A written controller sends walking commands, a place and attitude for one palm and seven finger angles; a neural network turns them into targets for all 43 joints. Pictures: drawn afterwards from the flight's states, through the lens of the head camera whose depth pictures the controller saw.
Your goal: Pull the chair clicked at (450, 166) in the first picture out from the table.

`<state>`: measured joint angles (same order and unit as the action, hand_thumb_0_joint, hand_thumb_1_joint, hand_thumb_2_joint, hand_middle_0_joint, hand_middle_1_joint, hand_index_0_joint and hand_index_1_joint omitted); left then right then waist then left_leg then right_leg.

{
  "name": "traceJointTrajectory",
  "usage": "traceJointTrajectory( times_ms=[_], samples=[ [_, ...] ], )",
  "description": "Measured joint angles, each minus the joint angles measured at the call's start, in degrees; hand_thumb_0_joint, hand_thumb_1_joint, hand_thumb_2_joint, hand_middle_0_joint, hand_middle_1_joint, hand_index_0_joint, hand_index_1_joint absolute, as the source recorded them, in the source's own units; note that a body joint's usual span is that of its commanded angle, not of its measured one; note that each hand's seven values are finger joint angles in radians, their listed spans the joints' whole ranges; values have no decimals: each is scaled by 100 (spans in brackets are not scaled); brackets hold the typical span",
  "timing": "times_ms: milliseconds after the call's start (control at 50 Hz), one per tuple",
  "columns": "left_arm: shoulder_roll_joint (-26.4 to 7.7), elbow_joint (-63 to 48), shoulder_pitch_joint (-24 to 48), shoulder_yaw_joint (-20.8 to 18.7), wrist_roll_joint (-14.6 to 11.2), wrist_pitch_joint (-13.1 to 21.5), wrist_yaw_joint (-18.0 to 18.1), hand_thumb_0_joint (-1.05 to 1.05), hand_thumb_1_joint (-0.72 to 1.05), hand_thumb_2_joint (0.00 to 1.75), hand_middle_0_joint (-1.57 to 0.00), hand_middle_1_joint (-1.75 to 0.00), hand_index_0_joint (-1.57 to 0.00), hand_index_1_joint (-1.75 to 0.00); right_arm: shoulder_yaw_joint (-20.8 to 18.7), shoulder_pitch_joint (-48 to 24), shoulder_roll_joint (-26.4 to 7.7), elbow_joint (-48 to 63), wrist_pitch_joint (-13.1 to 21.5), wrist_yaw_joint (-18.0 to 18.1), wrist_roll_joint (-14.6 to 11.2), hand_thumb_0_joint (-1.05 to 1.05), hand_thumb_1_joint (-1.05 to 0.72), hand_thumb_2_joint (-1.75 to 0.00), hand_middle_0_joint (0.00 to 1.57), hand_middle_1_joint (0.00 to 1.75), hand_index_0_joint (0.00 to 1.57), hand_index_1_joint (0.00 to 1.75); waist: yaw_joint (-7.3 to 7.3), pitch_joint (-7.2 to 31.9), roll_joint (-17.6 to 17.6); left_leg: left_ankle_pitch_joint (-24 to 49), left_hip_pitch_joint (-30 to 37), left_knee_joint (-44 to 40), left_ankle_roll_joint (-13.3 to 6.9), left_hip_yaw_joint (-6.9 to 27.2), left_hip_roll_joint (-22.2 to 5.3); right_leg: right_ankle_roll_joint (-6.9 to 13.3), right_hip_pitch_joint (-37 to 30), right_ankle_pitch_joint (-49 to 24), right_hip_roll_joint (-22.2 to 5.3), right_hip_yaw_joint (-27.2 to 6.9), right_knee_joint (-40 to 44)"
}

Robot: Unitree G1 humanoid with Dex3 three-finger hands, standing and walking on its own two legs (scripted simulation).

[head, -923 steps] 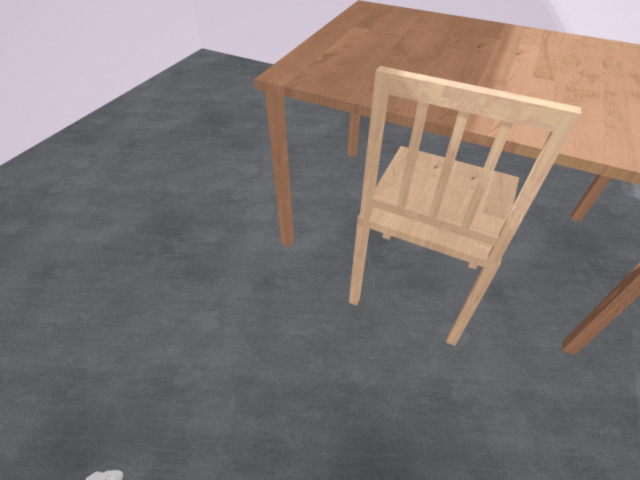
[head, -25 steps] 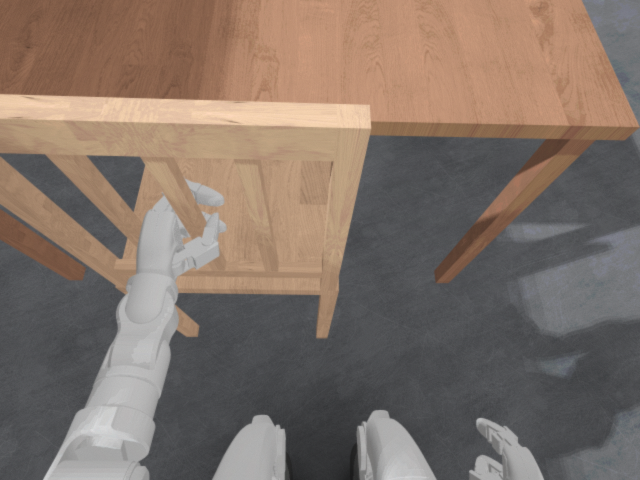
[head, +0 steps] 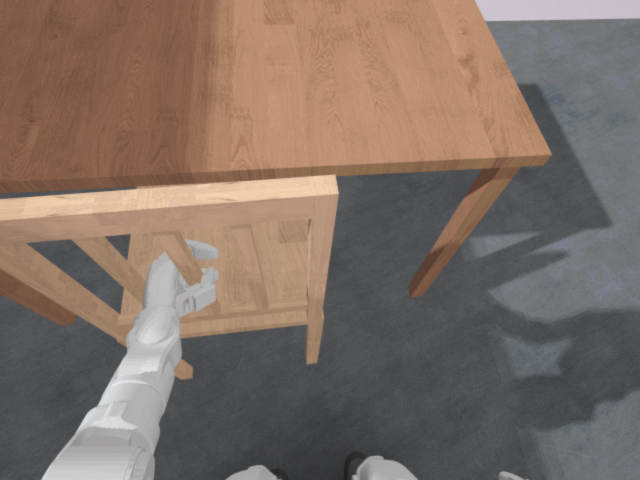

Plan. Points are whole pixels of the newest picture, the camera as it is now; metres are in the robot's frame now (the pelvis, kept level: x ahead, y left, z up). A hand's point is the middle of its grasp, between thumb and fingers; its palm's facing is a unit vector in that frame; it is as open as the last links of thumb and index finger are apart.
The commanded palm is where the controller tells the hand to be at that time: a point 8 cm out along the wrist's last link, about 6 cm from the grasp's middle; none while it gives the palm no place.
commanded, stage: step backward, pulling the chair out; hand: left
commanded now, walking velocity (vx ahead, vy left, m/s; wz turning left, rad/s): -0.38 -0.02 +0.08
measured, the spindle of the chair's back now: (194, 276) +0.39 +0.18 -0.08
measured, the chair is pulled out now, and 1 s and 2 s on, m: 0.05 0.16 0.27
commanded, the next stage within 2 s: none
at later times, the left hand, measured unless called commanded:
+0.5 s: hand (218, 352) +0.28 +0.13 -0.07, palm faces +0.10 -0.98 -0.14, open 5.2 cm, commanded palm +0.27 +0.18 -0.06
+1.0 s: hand (216, 364) +0.26 +0.13 -0.07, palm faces +0.11 -0.98 -0.17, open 5.3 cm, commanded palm +0.25 +0.18 -0.06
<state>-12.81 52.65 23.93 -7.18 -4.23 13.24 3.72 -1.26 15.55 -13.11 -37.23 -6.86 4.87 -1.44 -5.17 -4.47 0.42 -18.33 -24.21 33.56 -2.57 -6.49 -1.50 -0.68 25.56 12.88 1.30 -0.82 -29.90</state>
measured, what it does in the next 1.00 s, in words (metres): shifts its weight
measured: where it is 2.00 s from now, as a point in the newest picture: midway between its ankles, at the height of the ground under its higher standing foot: outside the picture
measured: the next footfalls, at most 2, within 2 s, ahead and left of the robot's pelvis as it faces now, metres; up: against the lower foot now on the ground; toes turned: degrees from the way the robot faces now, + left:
left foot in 1.50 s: -0.07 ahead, +0.13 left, +0.00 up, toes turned +3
right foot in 1.80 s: -0.20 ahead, -0.15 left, +0.00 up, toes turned -3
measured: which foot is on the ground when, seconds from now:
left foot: down 0.00-1.00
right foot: down 0.00-1.00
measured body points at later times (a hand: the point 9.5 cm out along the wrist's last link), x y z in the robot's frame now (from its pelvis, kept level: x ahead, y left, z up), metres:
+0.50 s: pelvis -0.07 -0.02 -0.01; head +0.00 -0.02 +0.44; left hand +0.27 +0.18 -0.05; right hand +0.03 -0.29 -0.13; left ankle -0.02 +0.08 -0.73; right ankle +0.01 -0.13 -0.73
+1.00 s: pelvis -0.09 -0.02 -0.01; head -0.02 -0.03 +0.43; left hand +0.25 +0.18 -0.05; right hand +0.01 -0.28 -0.14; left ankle -0.05 +0.09 -0.72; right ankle +0.01 -0.13 -0.73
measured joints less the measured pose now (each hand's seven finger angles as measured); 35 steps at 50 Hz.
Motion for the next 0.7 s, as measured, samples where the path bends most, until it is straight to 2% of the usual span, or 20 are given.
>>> traceJointTrajectory(
  times_ms=[140, 320, 500, 700],
  samples=[
    [48, 64, -54, 24, -48, 6, 90, 3, 71, 78, -37, -119, -49, -144, 83, -86, 126, -81, 52, 60, -56, 0, -90, -89, 21, 30, 21, 30, 24, 2, 8, 151, -54, -29, 80, 26, -39, 81, 49, -106, 32, 41, 22],
    [156, 346, 43, 234, -98, -66, 183, 3, 72, 78, -35, -119, -49, -144, 62, -291, -62, -151, 221, 194, -140, 0, -90, -89, 21, 30, 21, 30, 46, 62, -22, 388, -178, 3, 85, 89, 22, 105, 191, -250, -39, 113, -121],
    [279, 538, 49, 454, -72, -16, 212, 3, 71, 78, -35, -119, -49, -144, 30, -241, -186, -256, 486, 239, -179, 0, -90, -89, 21, 30, 21, 30, 175, 27, -13, 561, -213, 68, 66, 140, 65, 117, 209, -373, -91, 172, -213],
    [364, 767, 62, 567, 7, 149, 242, 2, 69, 80, -36, -119, -49, -144, 106, 11, -129, -508, 802, 236, -179, 0, -90, -89, 21, 30, 21, 30, 255, 48, 28, 622, -212, 77, 0, 96, 101, 64, 229, -373, -144, 155, -256]
  ],
)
